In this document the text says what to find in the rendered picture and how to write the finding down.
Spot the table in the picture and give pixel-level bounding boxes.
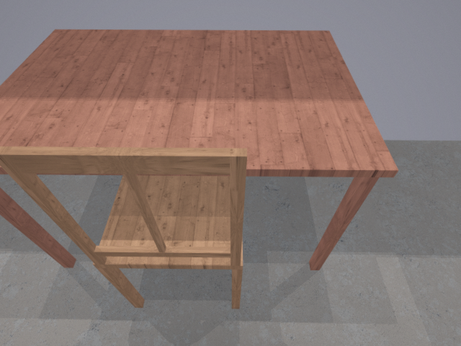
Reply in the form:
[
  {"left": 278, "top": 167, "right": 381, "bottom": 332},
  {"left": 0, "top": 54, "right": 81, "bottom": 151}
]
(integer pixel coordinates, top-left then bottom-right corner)
[{"left": 0, "top": 30, "right": 399, "bottom": 270}]

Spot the chair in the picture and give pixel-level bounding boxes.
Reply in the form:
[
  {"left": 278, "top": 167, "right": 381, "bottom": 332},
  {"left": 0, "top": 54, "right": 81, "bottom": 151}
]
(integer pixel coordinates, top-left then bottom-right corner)
[{"left": 0, "top": 146, "right": 247, "bottom": 309}]

